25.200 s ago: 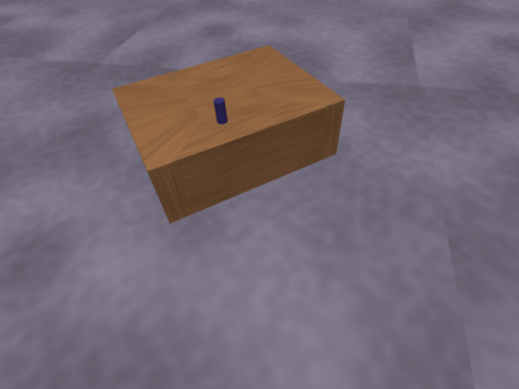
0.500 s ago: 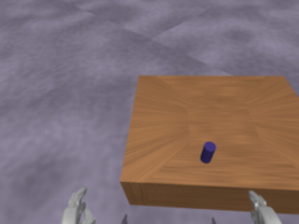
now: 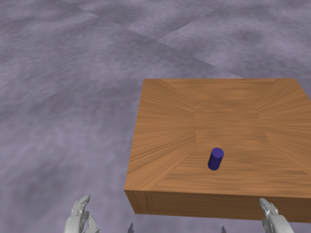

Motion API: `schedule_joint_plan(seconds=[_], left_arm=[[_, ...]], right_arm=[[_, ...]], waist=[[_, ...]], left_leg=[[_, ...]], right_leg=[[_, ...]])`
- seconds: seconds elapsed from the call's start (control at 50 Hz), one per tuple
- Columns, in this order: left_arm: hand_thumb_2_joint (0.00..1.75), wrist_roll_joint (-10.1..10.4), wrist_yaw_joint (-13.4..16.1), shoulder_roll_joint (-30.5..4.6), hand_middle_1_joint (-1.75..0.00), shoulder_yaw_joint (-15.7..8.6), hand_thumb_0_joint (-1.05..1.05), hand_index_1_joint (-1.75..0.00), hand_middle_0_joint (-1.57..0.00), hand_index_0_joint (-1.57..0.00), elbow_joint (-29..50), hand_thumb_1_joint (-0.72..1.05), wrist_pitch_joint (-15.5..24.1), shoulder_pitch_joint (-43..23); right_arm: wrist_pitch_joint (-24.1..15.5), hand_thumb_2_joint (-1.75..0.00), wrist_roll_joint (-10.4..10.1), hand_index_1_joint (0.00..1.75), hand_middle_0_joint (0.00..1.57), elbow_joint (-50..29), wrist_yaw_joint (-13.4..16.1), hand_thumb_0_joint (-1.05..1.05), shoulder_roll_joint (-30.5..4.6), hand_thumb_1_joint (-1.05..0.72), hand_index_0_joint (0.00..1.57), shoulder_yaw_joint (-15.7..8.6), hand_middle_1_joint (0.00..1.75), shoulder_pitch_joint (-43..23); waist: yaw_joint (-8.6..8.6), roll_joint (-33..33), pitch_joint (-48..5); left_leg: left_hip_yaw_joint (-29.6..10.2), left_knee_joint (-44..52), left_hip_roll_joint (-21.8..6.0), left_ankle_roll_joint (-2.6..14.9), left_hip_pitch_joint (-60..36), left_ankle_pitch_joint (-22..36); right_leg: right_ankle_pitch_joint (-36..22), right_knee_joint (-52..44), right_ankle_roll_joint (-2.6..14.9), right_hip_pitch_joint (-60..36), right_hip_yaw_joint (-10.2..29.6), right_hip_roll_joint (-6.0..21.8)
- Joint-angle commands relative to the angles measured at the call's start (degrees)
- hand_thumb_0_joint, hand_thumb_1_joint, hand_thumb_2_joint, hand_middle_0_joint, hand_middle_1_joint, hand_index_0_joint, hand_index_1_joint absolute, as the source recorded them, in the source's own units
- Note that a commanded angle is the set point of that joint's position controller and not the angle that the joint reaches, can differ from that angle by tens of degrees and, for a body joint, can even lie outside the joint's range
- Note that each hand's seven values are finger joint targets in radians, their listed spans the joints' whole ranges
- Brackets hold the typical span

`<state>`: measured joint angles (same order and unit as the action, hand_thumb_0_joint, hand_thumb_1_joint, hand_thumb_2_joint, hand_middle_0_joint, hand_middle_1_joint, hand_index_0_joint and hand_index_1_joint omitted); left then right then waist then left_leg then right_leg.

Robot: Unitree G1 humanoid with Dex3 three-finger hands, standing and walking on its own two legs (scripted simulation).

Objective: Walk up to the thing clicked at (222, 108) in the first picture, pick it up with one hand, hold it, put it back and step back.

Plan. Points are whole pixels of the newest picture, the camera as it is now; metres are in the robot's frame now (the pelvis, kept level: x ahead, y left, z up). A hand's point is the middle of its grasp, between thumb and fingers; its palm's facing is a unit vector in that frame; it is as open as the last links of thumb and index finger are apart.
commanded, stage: home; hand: right
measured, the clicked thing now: (215, 159) +0.50 -0.21 -0.30
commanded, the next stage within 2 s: stand in 1.30 s
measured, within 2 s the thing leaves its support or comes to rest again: neither
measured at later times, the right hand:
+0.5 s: hand out of the picture +0.16 -0.18 -0.05, palm faces +0.05 +0.98 -0.21, open 17.6 cm
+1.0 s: hand out of the picture +0.15 -0.19 -0.08, palm faces -0.02 +0.95 -0.32, open 17.6 cm
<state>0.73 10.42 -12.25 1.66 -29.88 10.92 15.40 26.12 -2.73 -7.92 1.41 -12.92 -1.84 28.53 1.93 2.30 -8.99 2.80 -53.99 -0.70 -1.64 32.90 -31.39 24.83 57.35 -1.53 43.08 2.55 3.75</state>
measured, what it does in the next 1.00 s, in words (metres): stands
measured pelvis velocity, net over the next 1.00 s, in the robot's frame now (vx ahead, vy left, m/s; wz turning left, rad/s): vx -0.01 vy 0.01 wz -0.01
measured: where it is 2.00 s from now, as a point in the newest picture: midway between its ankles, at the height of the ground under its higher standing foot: outside the picture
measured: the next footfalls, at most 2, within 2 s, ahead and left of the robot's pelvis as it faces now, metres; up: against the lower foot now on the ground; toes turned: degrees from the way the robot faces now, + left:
none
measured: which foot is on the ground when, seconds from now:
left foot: down 0.00-1.00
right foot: down 0.00-1.00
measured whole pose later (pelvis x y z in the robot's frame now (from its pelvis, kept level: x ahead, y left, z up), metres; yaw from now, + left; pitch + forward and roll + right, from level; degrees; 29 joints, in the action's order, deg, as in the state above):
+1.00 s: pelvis -0.01 +0.01 +0.01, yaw -1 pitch +5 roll +1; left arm -4.3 4.2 -15.0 0.6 -40.2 5.0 10.8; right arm 8.5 3.1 15.1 1.2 -16.4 0.2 18.9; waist 0.0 -0.1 -2.5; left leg 2.2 -52.5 -1.9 -0.7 26.5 -30.7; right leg 22.5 52.9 -1.4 35.2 1.6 2.6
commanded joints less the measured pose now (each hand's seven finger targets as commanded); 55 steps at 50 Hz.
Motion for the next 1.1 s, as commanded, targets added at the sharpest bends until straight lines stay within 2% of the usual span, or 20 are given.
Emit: schedule_joint_plan(seconds=[0.0, 0.12, 0.14, 0.22, 0.3, 0.34, 0.42, 0.48, 0.52, 0.56, 0.72, 0.86, 0.88, 0.9, 0.92, 0.94, 0.96, 0.98, 1.02, 1.08], left_arm=[[0.9, -0.2, 0.7, -7.3, -0.3, -3.3, 0.0, -0.3, -0.2, -0.2, 9.6, 0.9, 3.5, -4.2], [0.9, -0.2, 0.8, -7.2, -0.3, -3.4, 0.0, -0.3, -0.2, -0.2, 9.2, 0.9, 3.2, -3.4], [0.9, -0.2, 0.7, -7.2, -0.3, -3.1, 0.0, -0.3, -0.2, -0.2, 9.5, 0.9, 3.2, -4.2], [0.9, -0.3, 0.8, -7.4, -0.3, -3.4, 0.0, -0.3, -0.2, -0.2, 9.4, 0.9, 3.3, -4.2], [0.9, -0.2, 0.8, -7.2, -0.3, -3.2, 0.0, -0.3, -0.2, -0.2, 9.1, 0.9, 3.4, -4.2], [0.9, -0.2, 0.8, -7.3, -0.3, -3.2, 0.0, -0.3, -0.2, -0.2, 9.2, 0.9, 3.5, -4.1], [0.9, -0.2, 0.8, -7.2, -0.3, -3.2, 0.0, -0.3, -0.2, -0.2, 9.1, 0.9, 3.4, -4.1], [0.9, -0.2, 0.8, -7.2, -0.3, -3.0, 0.0, -0.3, -0.2, -0.2, 9.2, 0.9, 3.7, -4.6], [0.9, -0.2, 0.9, -7.1, -0.3, -3.0, 0.0, -0.3, -0.2, -0.2, 9.2, 0.9, 3.7, -4.4], [0.9, -0.3, 0.9, -7.3, -0.3, -3.2, 0.0, -0.3, -0.2, -0.2, 9.2, 0.9, 3.6, -4.2], [0.9, -0.2, 1.0, -7.3, -0.3, -3.0, 0.0, -0.3, -0.2, -0.2, 9.0, 0.9, 3.7, -4.4], [0.9, -0.2, 0.9, -7.4, -0.31, -3.3, 0.0, -0.3, -0.2, -0.2, 8.9, 0.9, 3.6, -3.7], [0.9, -6.9, -2.5, -15.5, -0.31, -6.0, 0.0, -0.31, -0.2, -0.2, -5.0, 0.9, -2.1, -9.3], [0.9, -7.3, -4.8, -14.4, -0.31, -6.1, 0.0, -0.31, -0.2, -0.2, -4.5, 0.9, -4.1, -7.7], [0.9, -6.9, -6.0, -13.6, -0.31, -6.5, 0.0, -0.31, -0.2, -0.2, -3.6, 0.9, -5.3, -6.6], [0.9, -5.9, -7.1, -13.5, -0.31, -6.8, 0.0, -0.31, -0.2, -0.2, -4.7, 0.9, -5.6, -6.5], [0.9, -5.0, -8.2, -12.9, -0.31, -6.6, 0.0, -0.31, -0.2, -0.2, -6.4, 0.9, -5.9, -5.6], [0.9, -4.4, -9.2, -13.1, -0.31, -6.4, 0.0, -0.31, -0.2, -0.2, -8.3, 0.9, -6.2, -5.7], [0.9, -3.8, -10.4, -14.0, -0.31, -6.8, 0.0, -0.31, -0.2, -0.2, -10.1, 0.9, -6.5, -6.7], [0.9, -4.0, -10.5, -13.7, -0.31, -6.9, 0.0, -0.31, -0.2, -0.2, -13.1, 0.9, -7.3, -7.1]], right_arm=[[-2.4, -0.01, -0.1, 0.04, 0.04, -10.9, 0.2, 0.0, -5.2, 0.61, 0.04, -3.3, 0.04, -1.1], [-2.7, -0.02, 0.2, 0.04, 0.05, -10.3, 0.3, 0.0, -5.7, 0.6, 0.05, -3.5, 0.04, -0.1], [-2.6, -0.02, 0.1, 0.04, 0.05, -10.4, 0.2, 0.0, -5.1, 0.6, 0.05, -2.7, 0.04, -0.8], [-2.7, -0.02, 0.1, 0.04, 0.05, -10.0, 0.2, 0.0, -5.3, 0.6, 0.05, -3.3, 0.04, -0.9], [-2.8, -0.03, -0.1, 0.04, 0.05, -10.8, 0.3, 0.0, -5.9, 0.59, 0.05, -3.8, 0.04, -1.1], [-2.7, -0.02, 0.1, 0.04, 0.04, -10.5, 0.2, 0.0, -5.3, 0.61, 0.04, -3.0, 0.04, -1.2], [-2.8, -0.02, 0.0, 0.04, 0.04, -10.3, 0.2, 0.0, -6.1, 0.61, 0.04, -3.7, 0.04, -1.2], [-2.8, -0.02, -0.4, 0.04, 0.05, -10.3, 0.0, 0.0, -5.3, 0.6, 0.05, -3.1, 0.04, -1.8], [-2.9, -0.03, -0.2, 0.05, 0.05, -10.5, 0.1, 0.0, -6.1, 0.58, 0.05, -3.7, 0.05, -1.0], [-3.0, -0.03, -0.3, 0.05, 0.05, -10.3, 0.1, 0.0, -5.5, 0.58, 0.05, -3.2, 0.05, -1.3], [-3.0, -0.04, -0.4, 0.05, 0.05, -10.7, 0.1, 0.0, -5.9, 0.57, 0.05, -3.6, 0.05, -1.5], [-3.1, -0.04, -0.5, 0.05, 0.05, -10.1, 0.0, 0.0, -5.9, 0.56, 0.05, -3.3, 0.05, -1.1], [-16.0, 0.0, 8.1, 0.03, 0.04, 10.0, 1.5, 0.0, -13.5, 0.61, 0.04, -4.2, 0.03, -11.0], [-20.5, -0.03, 6.6, 0.04, 0.05, 19.5, 1.1, 0.0, -14.0, 0.59, 0.05, -4.9, 0.04, -10.7], [-23.1, -0.03, 7.5, 0.05, 0.05, 20.9, 1.0, 0.0, -16.0, 0.58, 0.05, -4.7, 0.05, -8.6], [-24.5, 0.0, 8.3, 0.04, 0.04, 22.8, 0.9, 0.0, -16.9, 0.61, 0.04, -4.6, 0.04, -9.4], [-25.4, 0.0, 7.8, 0.04, 0.04, 25.4, 0.7, 0.0, -17.3, 0.61, 0.04, -4.5, 0.04, -11.9], [-25.4, -0.02, 6.7, 0.04, 0.05, 27.6, 0.2, 0.0, -16.2, 0.59, 0.05, -4.2, 0.04, -13.6], [-25.7, -0.04, 5.3, 0.05, 0.05, 32.0, 0.4, 0.0, -14.9, 0.56, 0.05, -3.7, 0.05, -14.5], [-26.8, -0.05, 5.1, 0.05, 0.05, 37.7, 0.7, 0.0, -14.0, 0.55, 0.05, -3.3, 0.05, -15.2]], waist=[[-0.11, 0.9, -5.0], [-0.19, 0.2, -6.6], [0.19, -0.4, -5.3], [0.08, 0.5, -5.1], [-0.43, 1.7, -4.8], [0.02, 1.8, -4.2], [0.13, 0.0, -4.9], [0.45, 0.3, -3.3], [-0.15, 0.3, -4.9], [0.39, -0.5, -5.0], [0.09, 1.1, -4.1], [0.44, -0.2, -5.1], [-3.87, -7.9, 4.9], [-2.55, -9.6, 2.7], [-2.15, -10.9, 2.7], [-1.84, -10.4, 2.8], [-0.99, -9.4, 2.4], [-0.85, -7.0, 2.2], [-2.09, -3.8, 2.5], [-2.38, -1.6, 3.8]], left_leg=[[1.7, 9.2, 2.4, 1.07, 3.9, 14.2], [1.5, 8.5, 2.3, 0.8, 2.8, 18.8], [1.5, 8.9, 2.4, 0.72, 3.5, 17.6], [1.4, 9.2, 2.4, 0.98, 4.0, 14.5], [1.7, 9.0, 2.4, 1.15, 3.9, 14.2], [1.7, 9.1, 2.4, 1.15, 4.3, 13.6], [1.3, 9.5, 2.3, 0.78, 3.9, 15.1], [1.3, 10.0, 2.3, 0.85, 4.7, 12.7], [1.0, 9.6, 2.2, 0.82, 4.0, 14.6], [1.1, 9.6, 2.3, 0.69, 4.0, 15.0], [1.1, 9.7, 2.3, 0.95, 4.7, 12.5], [1.2, 9.5, 2.3, 0.64, 3.9, 15.6], [-5.5, 14.1, -2.3, 5.17, -10.1, 13.5], [-8.8, 15.5, -4.5, 5.99, -11.7, 18.6], [-13.3, 18.3, -7.5, 7.24, -10.4, 17.9], [-14.7, 18.5, -8.9, 6.93, -11.2, 21.6], [-14.1, 18.0, -9.3, 6.46, -12.0, 23.6], [-11.3, 17.5, -8.2, 5.69, -11.2, 22.4], [-7.7, 17.2, -5.9, 3.5, -9.8, 20.5], [-5.6, 17.7, -4.5, 2.74, -12.4, 18.3]], right_leg=[[-10.5, -8.6, 2.07, -12.5, -0.9, -2.4], [-14.9, -7.3, 2.19, -13.6, -1.0, -2.4], [-13.5, -7.4, 2.22, -13.0, -1.0, -2.3], [-10.6, -8.1, 2.15, -12.6, -1.1, -2.4], [-10.8, -8.7, 1.88, -12.3, -0.9, -2.4], [-10.1, -8.8, 1.94, -12.4, -1.0, -2.4], [-10.8, -7.8, 2.25, -12.3, -1.2, -2.4], [-8.4, -8.4, 2.19, -11.4, -1.4, -2.5], [-10.2, -7.9, 2.18, -12.3, -1.6, -2.5], [-10.4, -7.5, 2.33, -12.0, -1.4, -2.4], [-8.3, -8.3, 2.06, -11.7, -1.4, -2.4], [-10.9, -7.6, 2.35, -12.0, -1.4, -2.5], [-19.1, -9.3, 4.42, -10.7, -0.2, -2.0], [-18.5, -7.8, 4.4, -12.6, -1.7, -2.1], [-16.3, -5.9, 3.58, -12.3, -2.2, -1.7], [-16.2, -6.5, 3.58, -13.7, -2.2, -2.4], [-16.5, -8.9, 3.75, -15.9, -2.4, -2.2], [-15.9, -12.0, 4.16, -19.5, -2.3, -2.3], [-19.8, -14.2, 4.6, -23.5, -0.1, -2.2], [-19.8, -18.0, 5.23, -23.8, 2.0, -0.7]])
